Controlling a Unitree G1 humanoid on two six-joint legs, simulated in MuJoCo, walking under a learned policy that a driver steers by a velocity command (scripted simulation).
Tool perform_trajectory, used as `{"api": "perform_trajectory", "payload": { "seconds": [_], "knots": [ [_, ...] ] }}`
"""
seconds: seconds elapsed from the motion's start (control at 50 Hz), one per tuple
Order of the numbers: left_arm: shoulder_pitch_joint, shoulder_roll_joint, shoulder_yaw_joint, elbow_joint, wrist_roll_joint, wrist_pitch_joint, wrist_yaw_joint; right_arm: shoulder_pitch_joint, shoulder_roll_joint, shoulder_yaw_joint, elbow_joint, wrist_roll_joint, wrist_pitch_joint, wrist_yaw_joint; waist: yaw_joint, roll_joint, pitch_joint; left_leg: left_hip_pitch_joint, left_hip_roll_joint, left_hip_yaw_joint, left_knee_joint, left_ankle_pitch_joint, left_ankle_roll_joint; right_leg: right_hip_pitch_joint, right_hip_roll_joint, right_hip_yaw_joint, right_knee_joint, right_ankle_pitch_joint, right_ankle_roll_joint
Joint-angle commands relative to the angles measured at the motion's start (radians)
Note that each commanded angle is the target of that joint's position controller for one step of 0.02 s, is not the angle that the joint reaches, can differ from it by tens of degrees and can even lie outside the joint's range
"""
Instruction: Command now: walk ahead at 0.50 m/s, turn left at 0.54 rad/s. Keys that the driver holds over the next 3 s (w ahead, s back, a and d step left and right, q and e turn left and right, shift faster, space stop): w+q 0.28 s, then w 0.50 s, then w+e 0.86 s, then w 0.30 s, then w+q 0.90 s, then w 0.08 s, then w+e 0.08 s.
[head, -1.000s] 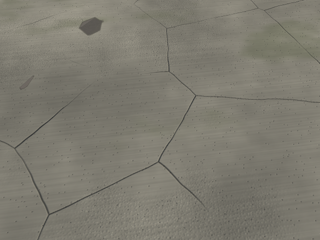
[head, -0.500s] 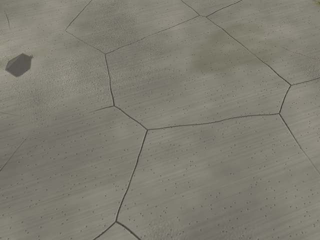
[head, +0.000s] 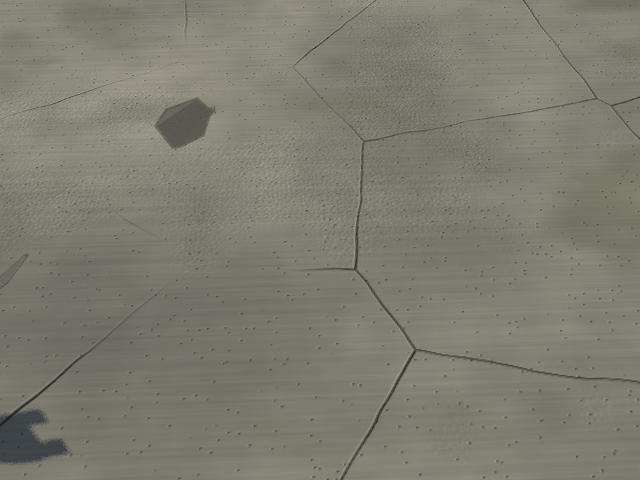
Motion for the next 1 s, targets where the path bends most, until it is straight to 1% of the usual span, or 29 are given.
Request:
{"api": "perform_trajectory", "payload": {
  "seconds": [0.02, 0.04, 0.06, 0.1, 0.14, 0.22, 0.3, 0.36, 0.4, 0.42, 0.44, 0.46, 0.48, 0.5, 0.52, 0.54, 0.6, 0.64, 0.7, 0.76, 0.82, 0.86, 0.88, 0.9, 0.92, 0.94, 0.96, 0.98, 1.0],
  "knots": [
    [-0.113, 0.121, 0.008, -0.168, -0.026, -0.086, -0.014, 0.243, -0.164, -0.051, -0.014, 0.000, -0.018, -0.014, -0.109, 0.027, -0.238, 0.731, 0.323, -0.639, -0.356, 0.035, 0.248, -0.654, -0.002, 0.187, 0.284, 0.083, -0.044],
    [-0.118, 0.123, 0.013, -0.158, 0.002, -0.084, -0.005, 0.167, -0.128, -0.040, -0.031, 0.003, -0.019, -0.014, -0.060, -0.025, -0.168, 0.575, 0.280, -0.537, -0.363, 0.138, 0.218, -0.592, -0.037, 0.177, 0.196, 0.127, -0.039],
    [-0.096, 0.137, 0.023, -0.156, 0.017, -0.072, -0.002, 0.124, -0.102, -0.031, -0.051, -0.007, -0.021, -0.018, -0.021, -0.009, -0.148, 0.470, 0.253, -0.476, -0.384, 0.221, 0.208, -0.514, -0.060, 0.182, 0.143, 0.159, -0.032],
    [-0.070, 0.124, 0.025, -0.160, 0.027, -0.045, -0.003, 0.108, -0.109, -0.032, -0.066, -0.008, -0.023, -0.024, 0.010, 0.004, -0.125, 0.365, 0.222, -0.424, -0.420, 0.297, 0.209, -0.455, -0.068, 0.167, 0.063, 0.185, -0.006],
    [-0.101, 0.094, 0.016, -0.175, 0.034, -0.029, 0.000, 0.132, -0.138, -0.039, -0.060, -0.006, -0.025, -0.037, 0.008, 0.005, -0.100, 0.290, 0.199, -0.362, -0.432, 0.366, 0.202, -0.448, -0.059, 0.141, -0.040, 0.239, 0.023],
    [-0.258, 0.054, -0.004, -0.214, 0.031, -0.029, -0.006, 0.187, -0.157, -0.044, -0.047, 0.005, -0.011, -0.058, -0.052, 0.058, -0.075, 0.237, 0.122, -0.287, -0.406, 0.277, 0.132, -0.396, 0.001, 0.118, -0.359, 0.503, 0.044],
    [-0.349, 0.077, -0.001, -0.240, 0.010, -0.043, -0.027, 0.247, -0.157, -0.042, -0.031, 0.009, 0.002, -0.063, -0.094, 0.093, -0.079, 0.298, 0.154, -0.362, -0.352, 0.155, 0.107, -0.343, 0.045, 0.127, -0.527, 0.570, 0.035],
    [-0.327, 0.109, 0.013, -0.239, 0.012, -0.060, -0.041, 0.261, -0.143, -0.038, -0.019, 0.003, 0.005, -0.066, -0.079, 0.117, -0.078, 0.394, 0.208, -0.436, -0.282, 0.148, 0.087, -0.313, 0.039, 0.135, -0.582, 0.495, -0.011],
    [-0.207, 0.134, 0.031, -0.210, 0.019, -0.069, -0.036, 0.235, -0.125, -0.031, -0.027, -0.003, 0.006, -0.063, -0.009, 0.129, -0.116, 0.401, 0.169, -0.423, -0.170, 0.298, 0.055, -0.147, 0.055, 0.102, -0.643, 0.466, -0.062],
    [-0.080, 0.173, 0.045, -0.194, 0.033, -0.073, -0.030, 0.220, -0.085, -0.015, -0.043, -0.012, 0.002, -0.059, 0.053, 0.087, -0.225, 0.334, 0.121, -0.369, 0.029, 0.293, 0.021, 0.064, -0.044, 0.189, -0.615, 0.477, -0.122],
    [0.064, 0.264, 0.068, -0.169, 0.048, -0.069, -0.027, 0.338, -0.032, 0.004, -0.053, -0.005, -0.008, -0.061, 0.048, -0.136, -0.381, 0.039, -0.010, -0.252, 0.377, 0.033, -0.054, 0.433, -0.253, 0.535, -0.619, 0.409, -0.274],
    [0.133, 0.238, 0.069, -0.122, 0.020, -0.057, -0.040, 0.387, -0.051, 0.009, -0.044, 0.015, -0.016, -0.060, 0.050, -0.332, -0.398, -0.200, -0.042, -0.229, 0.583, -0.381, -0.081, 0.524, -0.362, 0.874, -0.759, 0.140, -0.354],
    [0.089, 0.159, 0.046, -0.134, 0.002, -0.053, -0.039, 0.295, -0.137, -0.010, -0.047, 0.023, -0.018, -0.059, 0.072, -0.189, -0.243, -0.295, 0.013, -0.264, 0.664, -0.327, -0.077, 0.417, -0.332, 0.812, -0.791, -0.012, -0.311],
    [0.030, 0.126, 0.033, -0.144, 0.008, -0.043, -0.036, 0.194, -0.143, -0.011, -0.069, 0.013, -0.017, -0.057, 0.067, -0.101, -0.146, -0.300, 0.056, -0.220, 0.664, -0.244, -0.074, 0.290, -0.289, 0.665, -0.800, 0.028, -0.272],
    [-0.015, 0.105, 0.022, -0.145, 0.016, -0.036, -0.036, 0.140, -0.128, -0.008, -0.086, -0.005, -0.019, -0.054, 0.043, -0.057, -0.072, -0.280, 0.089, -0.190, 0.602, -0.185, -0.074, 0.164, -0.243, 0.564, -0.830, 0.135, -0.261],
    [-0.043, 0.088, 0.013, -0.145, 0.022, -0.036, -0.036, 0.134, -0.116, -0.011, -0.089, -0.015, -0.019, -0.051, 0.015, -0.066, -0.051, -0.235, 0.125, -0.182, 0.535, -0.139, -0.075, 0.090, -0.208, 0.497, -0.852, 0.224, -0.248],
    [-0.043, 0.095, 0.012, -0.126, 0.017, -0.042, -0.038, 0.164, -0.066, -0.001, -0.079, -0.012, -0.013, -0.046, -0.014, -0.109, -0.063, -0.158, 0.148, -0.135, 0.426, -0.090, -0.092, 0.013, -0.159, 0.367, -0.898, 0.404, -0.253],
    [-0.025, 0.129, 0.021, -0.108, 0.011, -0.042, -0.032, 0.108, -0.048, 0.009, -0.098, -0.018, -0.015, -0.048, -0.003, -0.090, -0.055, -0.175, 0.158, -0.117, 0.310, -0.024, -0.108, 0.014, -0.161, 0.311, -0.919, 0.502, -0.263],
    [0.006, 0.153, 0.024, -0.083, 0.003, -0.030, -0.026, 0.015, -0.025, 0.021, -0.113, -0.017, -0.023, -0.042, 0.030, -0.081, -0.051, -0.135, 0.148, -0.093, 0.107, 0.134, -0.116, 0.022, -0.136, 0.228, -0.925, 0.543, -0.238],
    [0.061, 0.168, 0.024, -0.053, -0.006, -0.019, -0.025, -0.073, -0.027, 0.022, -0.131, -0.007, -0.029, -0.031, 0.067, -0.085, -0.035, -0.081, 0.118, -0.070, -0.029, 0.226, -0.119, 0.042, -0.135, 0.196, -0.910, 0.531, -0.222],
    [0.108, 0.170, 0.023, -0.025, -0.013, -0.004, -0.025, -0.144, -0.040, 0.017, -0.163, 0.000, -0.039, -0.018, 0.079, -0.087, -0.009, -0.067, 0.099, -0.074, -0.106, 0.185, -0.100, 0.099, -0.172, 0.237, -0.870, 0.533, -0.212],
    [0.103, 0.190, 0.029, -0.019, -0.014, 0.008, -0.018, -0.121, -0.065, 0.007, -0.165, 0.000, -0.049, -0.012, 0.045, -0.100, -0.018, -0.004, 0.083, -0.077, -0.158, 0.125, -0.080, 0.130, -0.190, 0.269, -0.819, 0.571, -0.195],
    [0.082, 0.201, 0.031, -0.020, -0.015, 0.014, -0.015, -0.060, -0.083, -0.004, -0.150, -0.003, -0.053, -0.014, 0.001, -0.102, -0.045, 0.098, 0.065, -0.061, -0.195, 0.121, -0.065, 0.120, -0.178, 0.262, -0.758, 0.654, -0.179],
    [0.076, 0.186, 0.024, -0.023, -0.012, 0.015, -0.014, 0.060, -0.123, -0.025, -0.114, -0.010, -0.055, -0.022, -0.058, -0.086, -0.121, 0.288, 0.057, -0.052, -0.214, 0.127, -0.040, 0.078, -0.131, 0.228, -0.628, 0.753, -0.154],
    [0.053, 0.135, 0.004, -0.047, 0.005, 0.009, -0.014, 0.236, -0.187, -0.047, -0.087, -0.028, -0.054, -0.035, -0.141, -0.033, -0.260, 0.571, 0.194, -0.176, -0.171, 0.156, 0.018, -0.081, -0.073, 0.184, -0.372, 0.627, -0.113],
    [0.166, 0.026, -0.030, -0.072, 0.005, -0.008, -0.014, 0.332, -0.278, -0.068, -0.070, -0.043, -0.041, -0.041, -0.119, 0.222, -0.413, 0.931, 0.458, -0.569, -0.209, 0.053, 0.156, -0.460, 0.066, 0.096, 0.003, 0.143, -0.040],
    [0.157, 0.092, -0.015, -0.056, -0.015, -0.019, -0.016, 0.360, -0.199, -0.050, -0.059, -0.033, -0.035, -0.040, -0.141, 0.234, -0.444, 0.904, 0.485, -0.746, -0.307, -0.093, 0.185, -0.576, 0.059, 0.204, 0.163, -0.070, -0.036],
    [0.083, 0.157, 0.007, -0.075, -0.032, -0.019, -0.016, 0.301, -0.152, -0.032, -0.057, -0.023, -0.034, -0.041, -0.132, 0.164, -0.284, 0.780, 0.452, -0.605, -0.333, -0.123, 0.143, -0.640, 0.012, 0.210, 0.216, -0.001, -0.039],
    [0.028, 0.150, 0.007, -0.087, -0.026, -0.014, -0.015, 0.234, -0.118, -0.020, -0.059, -0.021, -0.035, -0.040, -0.105, 0.116, -0.201, 0.650, 0.407, -0.483, -0.361, -0.093, 0.114, -0.624, -0.029, 0.184, 0.195, 0.081, -0.038]
  ]
}}
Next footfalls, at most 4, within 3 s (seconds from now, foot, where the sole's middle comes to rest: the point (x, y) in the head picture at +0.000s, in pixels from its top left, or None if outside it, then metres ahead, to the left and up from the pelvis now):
0.42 right None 0.43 -0.10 -0.75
0.92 left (239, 388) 0.61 0.21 -0.75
1.44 right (347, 270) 0.92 -0.02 -0.75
1.94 left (288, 177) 1.23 0.14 -0.75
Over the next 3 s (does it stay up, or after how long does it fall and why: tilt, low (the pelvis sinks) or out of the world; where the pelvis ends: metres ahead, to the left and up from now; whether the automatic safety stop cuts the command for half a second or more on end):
stays up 1.58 0.08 0.01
